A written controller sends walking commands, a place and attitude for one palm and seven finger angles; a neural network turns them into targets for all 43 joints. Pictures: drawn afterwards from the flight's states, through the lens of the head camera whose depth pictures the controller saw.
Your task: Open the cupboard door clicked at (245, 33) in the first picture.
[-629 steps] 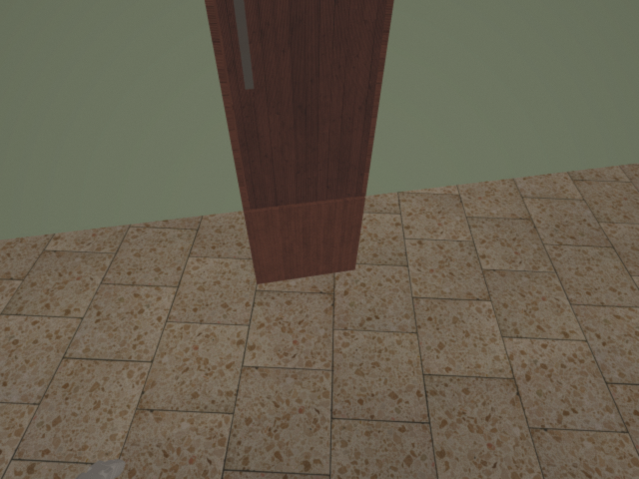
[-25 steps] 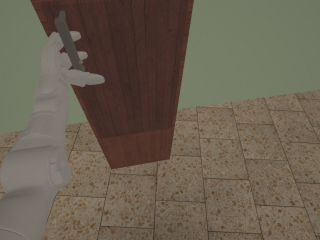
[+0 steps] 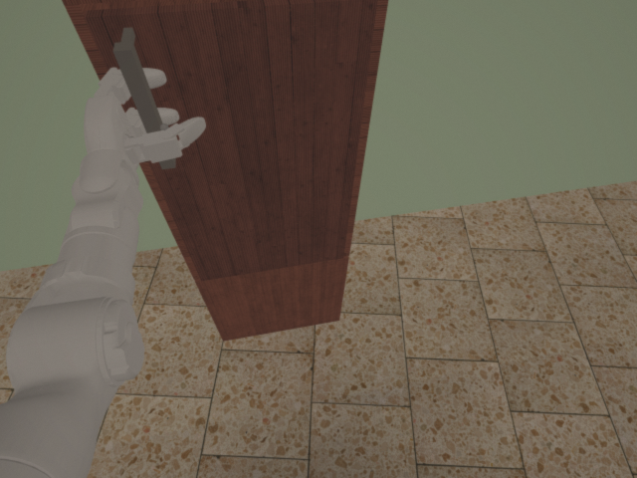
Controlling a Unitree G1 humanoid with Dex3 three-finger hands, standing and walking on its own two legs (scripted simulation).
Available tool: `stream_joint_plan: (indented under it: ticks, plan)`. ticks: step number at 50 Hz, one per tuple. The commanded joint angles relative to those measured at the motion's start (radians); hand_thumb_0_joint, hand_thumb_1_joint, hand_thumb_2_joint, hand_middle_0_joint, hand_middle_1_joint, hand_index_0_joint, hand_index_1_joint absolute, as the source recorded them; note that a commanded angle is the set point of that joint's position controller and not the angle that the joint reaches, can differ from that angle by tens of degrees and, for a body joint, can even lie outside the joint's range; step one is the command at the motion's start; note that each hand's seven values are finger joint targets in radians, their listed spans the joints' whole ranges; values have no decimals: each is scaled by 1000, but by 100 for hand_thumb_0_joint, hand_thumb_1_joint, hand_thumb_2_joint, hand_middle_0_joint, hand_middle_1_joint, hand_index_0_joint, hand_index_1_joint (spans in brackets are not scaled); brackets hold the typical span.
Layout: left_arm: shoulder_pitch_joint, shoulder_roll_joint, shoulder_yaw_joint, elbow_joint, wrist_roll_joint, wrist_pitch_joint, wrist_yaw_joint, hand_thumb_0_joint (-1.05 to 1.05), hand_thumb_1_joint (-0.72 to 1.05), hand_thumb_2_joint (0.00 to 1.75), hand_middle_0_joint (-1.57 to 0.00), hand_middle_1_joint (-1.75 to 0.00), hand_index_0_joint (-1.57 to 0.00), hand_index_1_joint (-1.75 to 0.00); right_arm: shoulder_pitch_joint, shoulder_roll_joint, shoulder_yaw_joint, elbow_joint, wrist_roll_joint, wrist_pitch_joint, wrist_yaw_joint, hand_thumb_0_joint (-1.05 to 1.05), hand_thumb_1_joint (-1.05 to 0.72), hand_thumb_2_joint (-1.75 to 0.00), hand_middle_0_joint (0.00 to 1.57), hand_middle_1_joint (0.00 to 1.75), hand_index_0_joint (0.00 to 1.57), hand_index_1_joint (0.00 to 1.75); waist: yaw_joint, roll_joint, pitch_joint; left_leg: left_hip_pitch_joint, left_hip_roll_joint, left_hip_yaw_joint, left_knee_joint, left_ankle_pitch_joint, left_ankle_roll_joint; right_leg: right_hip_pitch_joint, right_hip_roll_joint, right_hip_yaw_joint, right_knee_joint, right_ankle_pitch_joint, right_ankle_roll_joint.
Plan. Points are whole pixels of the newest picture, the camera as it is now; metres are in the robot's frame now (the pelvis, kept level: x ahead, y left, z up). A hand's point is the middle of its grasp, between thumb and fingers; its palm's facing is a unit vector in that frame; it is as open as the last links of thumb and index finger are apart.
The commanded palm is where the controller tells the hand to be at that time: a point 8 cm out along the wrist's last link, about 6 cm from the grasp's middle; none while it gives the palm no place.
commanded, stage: close the thumb around the handle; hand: left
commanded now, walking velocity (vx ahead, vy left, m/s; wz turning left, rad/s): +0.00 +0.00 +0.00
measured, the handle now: (150, 104) +0.56 +0.19 +0.16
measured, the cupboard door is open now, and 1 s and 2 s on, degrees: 0 11 42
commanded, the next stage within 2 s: pull the door open along its arc in 0.30 s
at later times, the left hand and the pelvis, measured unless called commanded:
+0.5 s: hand (166, 129) +0.50 +0.16 +0.17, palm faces +0.13 -0.99 +0.00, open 5.9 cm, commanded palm +0.46 +0.21 +0.16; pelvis +0.00 +0.00 +0.00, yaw +0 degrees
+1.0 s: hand (176, 154) +0.45 +0.14 +0.17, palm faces +0.14 -0.99 +0.00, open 5.9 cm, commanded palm +0.42 +0.19 +0.16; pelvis +0.00 -0.01 +0.01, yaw +1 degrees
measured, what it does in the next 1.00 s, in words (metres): stands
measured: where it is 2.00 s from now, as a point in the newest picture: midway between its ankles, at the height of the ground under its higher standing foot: outside the picture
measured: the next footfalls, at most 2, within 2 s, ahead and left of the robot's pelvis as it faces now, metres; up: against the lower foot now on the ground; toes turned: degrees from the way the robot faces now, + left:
none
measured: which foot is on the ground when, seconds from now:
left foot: down 0.00-1.00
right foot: down 0.00-1.00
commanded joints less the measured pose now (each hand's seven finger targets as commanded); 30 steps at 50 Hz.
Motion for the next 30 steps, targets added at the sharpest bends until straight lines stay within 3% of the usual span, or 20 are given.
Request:
stream_joint_plan:
  ticks: [1, 3, 4, 5, 7, 9, 14, 15, 17, 20, 21, 24, 26, 28, 30]
  plan:
    - [-496, 208, 10, -264, -6, -71, -1, 0, 68, 80, -38, -133, -38, -133, 90, -159, -59, -80, -1, -26, -12, 0, -90, -90, 20, 30, 20, 30, 7, 14, -391, 334, -17, -55, -20, 404, 20, 73, 25, 10, -48, 419, 1]
    - [-514, 172, -23, -276, -5, -69, 2, 0, 79, 85, -39, -134, -39, -134, 77, -155, -58, -79, 2, -27, -10, 0, -90, -90, 20, 30, 20, 30, -5, 38, -370, 347, -14, -54, -21, 403, 18, 46, 25, 11, -50, 414, 3]
    - [-496, 182, -10, -261, -4, -67, 5, 0, 84, 88, -40, -134, -40, -134, 80, -156, -59, -78, 1, -28, -10, 0, -90, -90, 20, 30, 20, 30, 4, 23, -373, 342, -12, -58, -22, 395, 16, 47, 26, 9, -48, 402, 2]
    - [-513, 171, -23, -264, -3, -67, 5, 0, 90, 90, -40, -135, -40, -135, 78, -156, -58, -77, 1, -28, -10, 0, -90, -90, 20, 30, 20, 30, -4, 36, -363, 345, -12, -57, -25, 385, 15, 39, 25, 8, -50, 394, 2]
    - [-507, 204, 5, -266, -1, -72, 10, 0, 90, 90, -40, -135, -40, -135, 78, -160, -61, -75, 0, -29, -12, 0, -90, -90, 20, 30, 20, 30, 4, 26, -386, 344, -14, -56, -22, 388, 17, 52, 25, 12, -47, 401, 2]
    - [-524, 185, -15, -236, 1, -67, 8, 0, 90, 90, -40, -135, -40, -135, 76, -158, -56, -73, 1, -30, -14, 0, -90, -90, 20, 30, 20, 30, -8, 4, -353, 324, -14, -56, -28, 356, 18, 42, 23, 11, -53, 380, 4]
    - [-537, 208, 3, -222, 2, -75, 7, 0, 90, 90, -40, -135, -40, -135, 80, -160, -56, -68, -2, -32, -15, 0, -90, -90, 20, 30, 20, 30, -5, 17, -368, 323, -16, -57, -24, 355, 17, 44, 21, 15, -51, 381, 3]
    - [-529, 206, 2, -211, 0, -75, 5, 0, 90, 90, -40, -135, -40, -135, 81, -160, -56, -70, -1, -33, -16, 0, -90, -90, 20, 30, 20, 30, -4, -5, -365, 313, -16, -58, -27, 349, 17, 54, 22, 14, -50, 380, 3]
    - [-544, 170, -25, -234, -2, -81, 4, 0, 90, 90, -40, -135, -40, -135, 77, -158, -58, -73, 0, -35, -15, 0, -90, -90, 20, 30, 20, 30, -11, 15, -381, 339, -16, -59, -23, 361, 18, 37, 23, 12, -48, 379, 4]
    - [-547, 174, -23, -220, -2, -80, 7, 0, 90, 90, -40, -135, -40, -135, 82, -159, -57, -65, -1, -35, -14, 0, -90, -90, 20, 30, 20, 30, -9, 25, -373, 338, -16, -62, -19, 370, 15, 31, 23, 13, -47, 382, 2]
    - [-537, 241, 28, -191, 5, -81, 11, 0, 90, 90, -40, -135, -40, -135, 94, -166, -57, -61, -4, -32, -18, 0, -90, -90, 20, 30, 20, 30, -7, -19, -363, 309, -17, -61, -17, 360, 21, 49, 22, 14, -48, 384, 4]
    - [-471, 191, -1, -220, -7, -73, -8, 0, 90, 90, -40, -135, -40, -135, 71, -158, -55, -84, 1, -32, -16, 0, -90, -90, 20, 30, 20, 30, 11, 5, -375, 306, -22, -49, -29, 353, 20, 78, 20, 15, -49, 401, 3]
    - [-427, 199, 15, -265, -20, -74, -11, 0, 90, 90, -40, -135, -40, -135, 69, -160, -58, -95, 1, -29, -14, 0, -90, -90, 20, 30, 20, 30, 27, -3, -407, 319, -23, -47, -25, 400, 21, 116, 22, 12, -42, 442, -1]
    - [-375, 186, 9, -335, -28, -66, -16, 0, 90, 90, -40, -135, -40, -135, 51, -156, -61, -109, 7, -27, -12, 0, -90, -90, 20, 30, 20, 30, 44, 25, -437, 344, -22, -42, -28, 439, 18, 138, 23, 13, -41, 476, -1]
    - [-298, 159, 1, -385, -44, -47, -19, 0, 90, 90, -40, -135, -40, -135, 36, -152, -62, -125, 13, -27, -10, 0, -90, -90, 20, 30, 20, 30, 57, -6, -423, 344, -20, -37, -36, 450, 20, 161, 26, 10, -48, 494, -1]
